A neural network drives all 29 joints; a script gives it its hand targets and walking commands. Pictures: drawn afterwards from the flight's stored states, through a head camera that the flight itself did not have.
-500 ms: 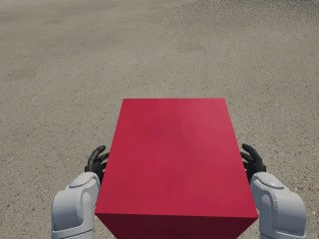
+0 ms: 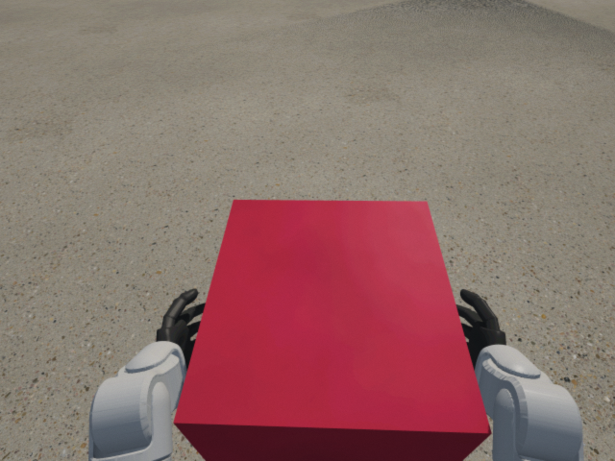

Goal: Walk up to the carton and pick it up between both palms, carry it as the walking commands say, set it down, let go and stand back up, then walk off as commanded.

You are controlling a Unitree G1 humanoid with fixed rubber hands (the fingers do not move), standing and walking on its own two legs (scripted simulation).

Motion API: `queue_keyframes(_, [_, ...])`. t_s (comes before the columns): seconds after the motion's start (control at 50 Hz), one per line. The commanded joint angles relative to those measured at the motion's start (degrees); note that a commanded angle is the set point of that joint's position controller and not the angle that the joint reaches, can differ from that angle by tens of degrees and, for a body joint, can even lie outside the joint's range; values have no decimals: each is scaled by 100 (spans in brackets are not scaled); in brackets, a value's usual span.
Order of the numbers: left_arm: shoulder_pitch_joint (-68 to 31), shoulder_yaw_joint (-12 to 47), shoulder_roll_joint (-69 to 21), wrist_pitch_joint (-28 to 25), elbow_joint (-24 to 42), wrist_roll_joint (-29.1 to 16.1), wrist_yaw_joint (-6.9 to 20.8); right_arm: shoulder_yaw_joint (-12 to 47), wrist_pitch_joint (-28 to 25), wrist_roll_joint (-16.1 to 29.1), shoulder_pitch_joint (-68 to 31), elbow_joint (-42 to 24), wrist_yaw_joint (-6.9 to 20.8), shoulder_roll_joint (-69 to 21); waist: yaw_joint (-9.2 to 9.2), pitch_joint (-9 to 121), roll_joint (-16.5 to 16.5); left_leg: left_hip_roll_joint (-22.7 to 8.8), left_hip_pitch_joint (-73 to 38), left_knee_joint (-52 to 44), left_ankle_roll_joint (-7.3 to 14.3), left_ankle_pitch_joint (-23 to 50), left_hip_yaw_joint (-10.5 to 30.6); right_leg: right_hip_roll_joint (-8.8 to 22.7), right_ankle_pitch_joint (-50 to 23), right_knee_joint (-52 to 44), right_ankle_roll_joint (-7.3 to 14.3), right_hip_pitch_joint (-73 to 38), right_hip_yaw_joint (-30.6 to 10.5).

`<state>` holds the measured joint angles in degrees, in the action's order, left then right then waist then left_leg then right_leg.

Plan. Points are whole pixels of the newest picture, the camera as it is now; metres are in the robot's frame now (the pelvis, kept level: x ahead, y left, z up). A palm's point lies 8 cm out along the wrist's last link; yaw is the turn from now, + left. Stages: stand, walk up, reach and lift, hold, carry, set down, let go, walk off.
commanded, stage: carry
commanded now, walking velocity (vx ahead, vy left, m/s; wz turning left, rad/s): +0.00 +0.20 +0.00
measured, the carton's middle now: (327, 347) +0.30 +0.01 +0.02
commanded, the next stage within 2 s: none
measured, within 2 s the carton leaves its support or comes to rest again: neither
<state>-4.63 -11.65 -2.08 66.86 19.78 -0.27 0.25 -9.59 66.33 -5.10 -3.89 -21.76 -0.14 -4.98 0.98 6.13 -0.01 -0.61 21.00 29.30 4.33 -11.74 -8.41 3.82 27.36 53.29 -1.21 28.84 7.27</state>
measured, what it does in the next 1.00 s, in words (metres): steps to the left: right foot, then left foot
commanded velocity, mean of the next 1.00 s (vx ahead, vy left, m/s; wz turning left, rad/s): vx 0.00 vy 0.20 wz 0.00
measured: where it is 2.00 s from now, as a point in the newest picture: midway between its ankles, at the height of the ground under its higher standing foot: outside the picture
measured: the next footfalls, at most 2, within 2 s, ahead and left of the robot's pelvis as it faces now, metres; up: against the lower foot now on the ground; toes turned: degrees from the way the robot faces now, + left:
right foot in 0.10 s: +0.03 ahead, -0.07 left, +0.00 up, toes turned -10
left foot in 0.42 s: +0.00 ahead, +0.26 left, +0.00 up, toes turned +6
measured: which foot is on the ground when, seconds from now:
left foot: down 0.00-0.10, up 0.12-0.40, down 0.42-0.80, up 0.82-1.00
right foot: up 0.00-0.08, down 0.10-0.44, up 0.46-0.76, down 0.78-1.00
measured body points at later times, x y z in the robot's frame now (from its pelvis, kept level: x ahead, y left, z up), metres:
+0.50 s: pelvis -0.06 +0.15 -0.01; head -0.08 +0.16 +0.44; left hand +0.19 +0.34 +0.06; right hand +0.21 -0.02 +0.07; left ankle -0.03 +0.26 -0.74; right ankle -0.03 -0.03 -0.71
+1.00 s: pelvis -0.12 +0.28 +0.00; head -0.13 +0.26 +0.45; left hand +0.14 +0.45 +0.08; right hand +0.15 +0.09 +0.08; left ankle -0.09 +0.42 -0.68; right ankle -0.11 +0.15 -0.73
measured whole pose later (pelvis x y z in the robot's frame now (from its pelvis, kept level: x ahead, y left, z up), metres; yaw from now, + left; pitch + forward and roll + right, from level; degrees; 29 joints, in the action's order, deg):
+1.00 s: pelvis -0.12 +0.28 +0.00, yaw -1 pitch +4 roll +2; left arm -3.5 -12.3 -4.7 65.9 21.4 1.6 0.4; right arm -8.7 67.3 -3.6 -6.1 -21.0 0.0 -2.0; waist 0.2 6.2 -0.1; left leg -0.8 30.7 51.0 -1.3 -21.8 -1.1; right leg 7.8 13.6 29.6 -1.3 19.3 7.2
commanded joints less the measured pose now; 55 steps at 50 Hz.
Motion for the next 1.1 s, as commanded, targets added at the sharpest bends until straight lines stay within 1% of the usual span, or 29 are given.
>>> queue_keyframes(0.0, [-2470,4568,-4444,28,670,-1722,1175,4147,60,1862,-2202,-403,1099,-3990,-44,1385,-830,-1183,-902,-736,680,1079,1133,-198,-286,-1364,207,-638,123])
queue_keyframes(0.04, [-2403,4472,-4412,35,564,-1697,1211,4200,87,1856,-2229,-360,1083,-3942,35,1429,-464,-999,-506,-425,406,973,986,60,-1171,-2690,271,-1510,-27])
queue_keyframes(0.06, [-2368,4439,-4386,36,524,-1682,1219,4218,98,1860,-2344,-346,1085,-3923,82,1477,-28,-870,238,-15,136,751,870,659,-1365,-2938,407,-2243,-643])
queue_keyframes(0.08, [-2355,4413,-4330,32,544,-1686,1225,4252,107,1871,-2385,-358,1086,-3956,102,1390,1063,-429,1107,902,-178,-229,535,1918,-1959,-3494,731,-2694,-2119])
queue_keyframes(0.1, [-2246,4321,-4375,43,402,-1589,1238,4278,142,1872,-2644,-384,1115,-3966,93,1089,1561,-132,1615,2289,-328,-1638,454,2939,-2265,-3833,1433,-2251,-3048])
queue_keyframes(0.12, [-2155,4244,-4476,4,293,-1577,1261,4368,123,1962,-2896,-490,1148,-4091,95,812,1384,-372,1665,2995,-307,-1491,1046,2862,-2180,-3861,1685,-1809,-2922])
queue_keyframes(0.16, [-2720,4382,-4562,-33,614,-1691,1249,4326,36,2040,-3030,-382,1191,-4261,30,670,522,-224,1473,3279,-456,-1003,1051,2090,-1824,-3795,1269,-1448,-1772])
queue_keyframes(0.2, [-2898,4487,-4535,-50,833,-1733,1205,4274,9,2054,-2866,-303,1195,-4363,-39,744,641,-123,1360,2759,-550,-822,818,1671,-2322,-3503,950,-1511,-1099])
queue_keyframes(0.28, [-2494,4386,-4318,27,836,-1650,1172,4215,57,1980,-2450,-274,1082,-4252,-15,1205,1201,-4,900,1867,-594,-1297,459,1636,-3263,-3156,859,-1851,-995])
queue_keyframes(0.36, [-2359,4422,-4287,101,796,-1550,1139,4098,99,1947,-2232,-226,1042,-4069,-121,1442,1436,169,-217,-231,-524,-633,-53,1358,-2961,-2621,419,-1712,-577])
queue_keyframes(0.38, [-2345,4459,-4319,117,778,-1516,1129,4076,112,1933,-2234,-202,1056,-4032,-116,1412,1100,103,-679,-838,-497,-496,-22,1152,-2539,-2322,245,-1429,-443])
queue_keyframes(0.4, [-2421,4517,-4321,125,850,-1482,1110,4058,97,1930,-2190,-164,1100,-4014,-136,1293,190,-387,-1200,-1227,-383,-400,540,899,-1576,-1737,110,-721,-182])
queue_keyframes(0.42, [-2522,4543,-4311,134,817,-1445,1108,4016,95,1907,-2127,-90,1129,-3992,-171,1120,-1236,-1689,-1569,-1583,-8,596,2142,395,-88,-738,-149,441,138])
queue_keyframes(0.44, [-2757,4702,-4391,111,918,-1575,1137,3880,49,1860,-2069,-7,1167,-4002,-227,976,-2081,-2064,-1149,-1414,583,949,2270,114,928,337,-177,923,105])
queue_keyframes(0.48, [-3176,4882,-4711,14,978,-1847,1194,3990,-45,1915,-2421,-389,1154,-4295,-148,880,-1238,-1402,-889,-956,596,1514,1499,135,457,1113,-10,766,-277])
queue_keyframes(0.52, [-2952,4886,-4832,-22,984,-1866,1183,4105,-72,1957,-2442,-691,1147,-4254,-98,1051,-1032,-1174,-986,-887,556,1059,1013,139,-37,1115,-33,680,-232])
queue_keyframes(0.58, [-2734,4783,-4604,-35,983,-1798,1130,4076,-45,1899,-2244,-697,1115,-4053,-98,1330,-865,-1121,-1097,-901,611,799,1110,-48,-41,467,-53,364,-14])
queue_keyframes(0.7, [-2237,4499,-4294,38,628,-1600,1172,4243,68,1863,-2197,-524,1092,-3859,-29,1367,-638,-1213,-764,-905,685,772,1403,-202,-274,-1888,252,-945,98])
queue_keyframes(0.72, [-2208,4465,-4283,32,574,-1598,1193,4260,83,1864,-2216,-466,1086,-3836,20,1404,-506,-1116,-538,-810,492,708,1312,-47,-802,-2633,279,-1446,13])
queue_keyframes(0.74, [-2211,4429,-4298,30,510,-1617,1212,4297,88,1867,-2269,-409,1078,-3837,68,1461,-195,-987,111,-474,221,561,1206,485,-1062,-2971,406,-2177,-570])
queue_keyframes(0.76, [-2284,4432,-4294,6,557,-1639,1212,4359,93,1923,-2376,-411,1088,-3949,105,1378,737,-627,904,423,-153,361,842,1645,-1071,-3531,679,-2636,-1885])
queue_keyframes(0.78, [-2199,4370,-4325,1,461,-1589,1229,4369,102,1899,-2643,-481,1097,-3905,93,1037,1757,-111,1660,1818,-414,-1423,419,2917,-1919,-3912,1397,-2343,-3107])
queue_keyframes(0.8, [-2144,4286,-4455,-32,461,-1590,1252,4482,85,1997,-2971,-688,1123,-4096,92,694,1572,-336,1744,2703,-298,-1423,972,2899,-2377,-3916,1741,-1897,-2971])
queue_keyframes(0.82, [-2432,4340,-4541,-17,544,-1667,1268,4378,35,1979,-3029,-549,1129,-4135,47,543,834,-216,1703,2890,-386,-1204,1076,2414,-2266,-3907,1555,-1710,-2301])
queue_keyframes(0.86, [-2822,4542,-4552,-48,841,-1760,1229,4378,-10,2055,-2966,-533,1157,-4263,-10,686,383,-114,1573,2983,-519,-842,1002,1850,-2853,-3513,1188,-1739,-1363])
queue_keyframes(0.94, [-2515,4451,-4339,5,942,-1695,1160,4246,22,1971,-2364,-309,1077,-4257,-29,1118,1027,89,1216,2140,-636,-1163,513,1614,-4290,-3026,985,-2139,-999])
queue_keyframes(1.02, [-2335,4455,-4263,68,889,-1625,1150,4231,61,1960,-2204,-404,1013,-4086,-72,1295,1527,102,353,644,-583,-1030,162,1498,-4062,-2732,636,-2018,-686])
queue_keyframes(1.06, [-2363,4511,-4330,91,901,-1584,1125,4189,79,1981,-2210,-407,1025,-4021,-141,1381,1301,197,-506,-655,-537,-347,-124,1206,-3211,-2308,303,-1731,-394])
queue_keyframes(1.08, [-2369,4550,-4318,95,951,-1536,1106,4195,70,1977,-2250,-443,1052,-3967,-145,1391,793,-110,-1095,-1121,-478,-232,193,1012,-2536,-1917,140,-1259,-222])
